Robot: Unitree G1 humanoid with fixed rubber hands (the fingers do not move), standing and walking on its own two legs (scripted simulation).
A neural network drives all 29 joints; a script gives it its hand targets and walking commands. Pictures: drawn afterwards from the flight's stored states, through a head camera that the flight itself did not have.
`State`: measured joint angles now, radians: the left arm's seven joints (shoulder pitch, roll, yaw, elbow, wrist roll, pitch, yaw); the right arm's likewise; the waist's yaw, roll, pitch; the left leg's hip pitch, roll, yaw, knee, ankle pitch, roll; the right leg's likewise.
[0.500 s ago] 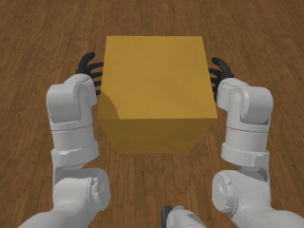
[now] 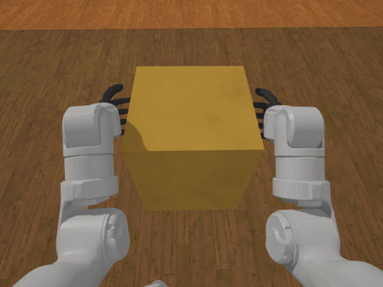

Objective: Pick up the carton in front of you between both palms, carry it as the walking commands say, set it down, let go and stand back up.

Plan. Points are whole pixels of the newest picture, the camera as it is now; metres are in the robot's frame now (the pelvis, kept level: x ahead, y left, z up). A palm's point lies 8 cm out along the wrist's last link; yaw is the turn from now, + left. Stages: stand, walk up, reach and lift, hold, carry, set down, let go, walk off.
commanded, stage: carry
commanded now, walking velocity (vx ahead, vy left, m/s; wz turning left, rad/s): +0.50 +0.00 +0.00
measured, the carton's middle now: (190, 144) +0.39 +0.00 +0.08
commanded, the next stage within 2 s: none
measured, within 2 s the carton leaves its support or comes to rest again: neither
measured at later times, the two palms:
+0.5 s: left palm (126, 34) +0.66 +0.15 +0.19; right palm (243, 29) +0.68 -0.15 +0.19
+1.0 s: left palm out of the picture +0.98 +0.15 +0.23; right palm out of the picture +0.95 -0.15 +0.22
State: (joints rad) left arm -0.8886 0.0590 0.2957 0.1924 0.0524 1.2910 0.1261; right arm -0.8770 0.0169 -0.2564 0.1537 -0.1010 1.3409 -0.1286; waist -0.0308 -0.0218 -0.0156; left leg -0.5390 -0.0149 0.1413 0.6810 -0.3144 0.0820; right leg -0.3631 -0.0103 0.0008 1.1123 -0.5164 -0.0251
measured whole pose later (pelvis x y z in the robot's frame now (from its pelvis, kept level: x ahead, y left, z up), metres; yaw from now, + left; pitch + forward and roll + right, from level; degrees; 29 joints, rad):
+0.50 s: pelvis +0.29 -0.03 +0.04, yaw +1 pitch +5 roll +0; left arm -0.86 0.02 0.25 0.16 0.06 1.30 0.14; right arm -0.87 -0.01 -0.29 0.12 -0.07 1.38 -0.14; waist 0.08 0.01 0.01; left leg -0.59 -0.01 0.01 1.34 -0.43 0.05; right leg -0.44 0.01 -0.12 0.59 -0.33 -0.07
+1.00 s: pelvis +0.58 +0.02 +0.07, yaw +0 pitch +5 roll -1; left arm -0.89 0.03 0.30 0.11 0.08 1.33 0.13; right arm -0.83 0.00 -0.24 0.07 -0.03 1.35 -0.15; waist -0.08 -0.01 0.01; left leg -0.33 0.00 0.12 0.53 -0.38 0.06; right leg -0.74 -0.04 -0.03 1.17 -0.41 -0.02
